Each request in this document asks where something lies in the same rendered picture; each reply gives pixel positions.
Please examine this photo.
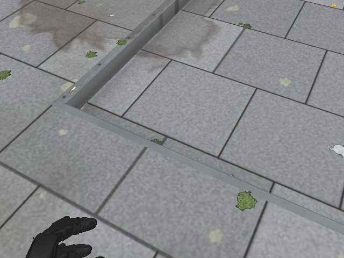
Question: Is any robot left hand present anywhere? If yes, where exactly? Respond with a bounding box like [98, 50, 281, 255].
[26, 216, 105, 258]

